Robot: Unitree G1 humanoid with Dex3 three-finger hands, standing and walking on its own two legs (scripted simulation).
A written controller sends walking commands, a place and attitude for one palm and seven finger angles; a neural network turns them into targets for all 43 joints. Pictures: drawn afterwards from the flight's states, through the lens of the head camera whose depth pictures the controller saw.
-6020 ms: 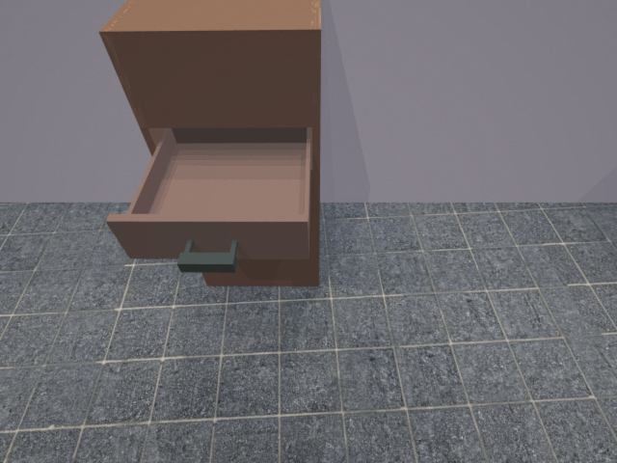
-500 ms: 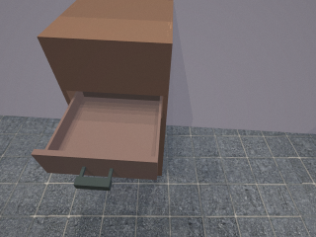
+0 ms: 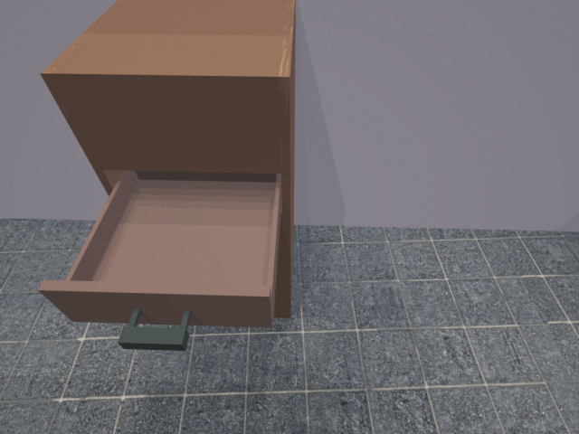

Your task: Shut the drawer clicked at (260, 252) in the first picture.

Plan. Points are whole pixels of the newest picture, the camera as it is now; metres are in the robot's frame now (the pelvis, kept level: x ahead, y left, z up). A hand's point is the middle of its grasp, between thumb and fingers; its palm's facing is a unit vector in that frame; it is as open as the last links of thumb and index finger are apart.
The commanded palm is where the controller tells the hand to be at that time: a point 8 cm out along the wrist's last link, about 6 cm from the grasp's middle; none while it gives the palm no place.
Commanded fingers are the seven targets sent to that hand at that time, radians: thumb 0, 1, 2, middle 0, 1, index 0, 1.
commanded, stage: come to a stop and stand still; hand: left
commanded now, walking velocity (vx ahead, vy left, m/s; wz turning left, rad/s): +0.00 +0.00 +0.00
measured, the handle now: (158, 326) +0.31 +0.25 -0.11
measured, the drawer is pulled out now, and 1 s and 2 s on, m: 0.30 0.30 0.30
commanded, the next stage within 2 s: look again from close up in 0.30 s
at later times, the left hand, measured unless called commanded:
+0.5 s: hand out of the picture -0.01 +0.16 -0.17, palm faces +0.00 -0.98 -0.19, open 7.4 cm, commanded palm none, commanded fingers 0.00 0.90 0.90 -0.20 -0.30 -0.20 -0.30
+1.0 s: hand out of the picture +0.00 +0.16 -0.17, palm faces +0.02 -0.98 -0.17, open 7.4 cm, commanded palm none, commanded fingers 0.00 0.90 0.90 -0.20 -0.30 -0.20 -0.30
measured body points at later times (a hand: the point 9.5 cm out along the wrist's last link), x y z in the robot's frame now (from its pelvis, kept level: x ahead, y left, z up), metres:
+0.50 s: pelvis +0.00 -0.01 +0.01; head +0.02 +0.00 +0.46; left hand -0.01 +0.21 -0.15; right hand +0.00 -0.24 -0.15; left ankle +0.00 +0.11 -0.73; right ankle -0.03 -0.14 -0.73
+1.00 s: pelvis +0.01 -0.01 +0.01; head +0.02 +0.00 +0.46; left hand +0.00 +0.21 -0.16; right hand +0.01 -0.23 -0.15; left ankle +0.00 +0.11 -0.73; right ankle -0.03 -0.14 -0.73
